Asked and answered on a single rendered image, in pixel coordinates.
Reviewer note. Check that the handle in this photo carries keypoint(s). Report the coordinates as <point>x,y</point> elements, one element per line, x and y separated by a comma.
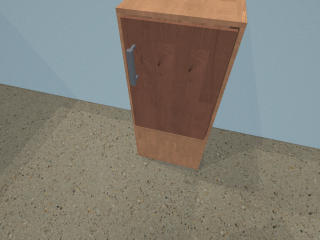
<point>131,65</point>

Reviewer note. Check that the cupboard door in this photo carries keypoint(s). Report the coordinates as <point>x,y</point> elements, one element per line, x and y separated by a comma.
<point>180,68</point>

